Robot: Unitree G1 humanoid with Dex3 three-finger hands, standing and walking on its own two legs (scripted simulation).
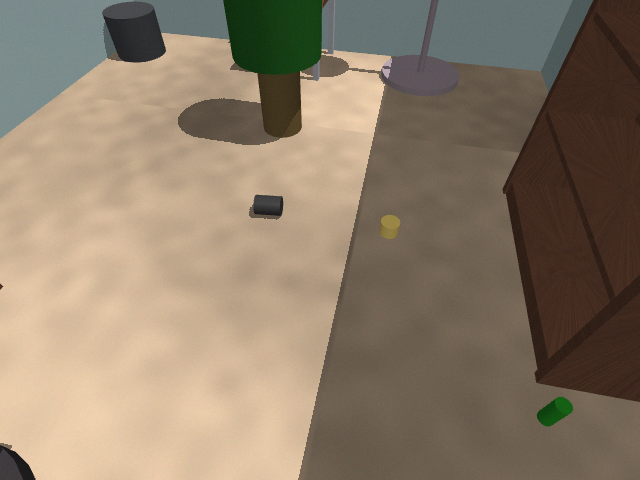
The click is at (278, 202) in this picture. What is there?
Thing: lying can
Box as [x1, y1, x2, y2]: [253, 195, 282, 215]
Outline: 255,195 253,204 254,213 275,215 281,214 281,196
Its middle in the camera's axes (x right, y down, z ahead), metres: -0.24 -0.18 +1.74
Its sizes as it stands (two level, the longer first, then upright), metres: 0.119 0.089 0.089
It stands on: the floor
